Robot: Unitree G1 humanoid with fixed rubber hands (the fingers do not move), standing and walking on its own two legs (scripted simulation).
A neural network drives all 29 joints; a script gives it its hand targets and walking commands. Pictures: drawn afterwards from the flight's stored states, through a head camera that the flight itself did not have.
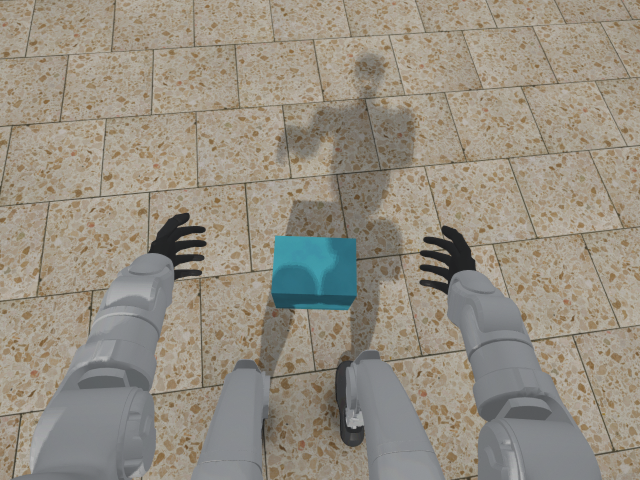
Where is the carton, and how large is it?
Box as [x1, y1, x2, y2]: [271, 236, 356, 309]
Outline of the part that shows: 275,236 271,293 276,307 320,309 347,309 356,295 354,238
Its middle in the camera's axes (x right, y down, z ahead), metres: -0.02 +0.11 +1.03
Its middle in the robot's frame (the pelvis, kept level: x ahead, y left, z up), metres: +0.50 -0.02 -0.58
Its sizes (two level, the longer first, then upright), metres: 0.206 0.148 0.192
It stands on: the floor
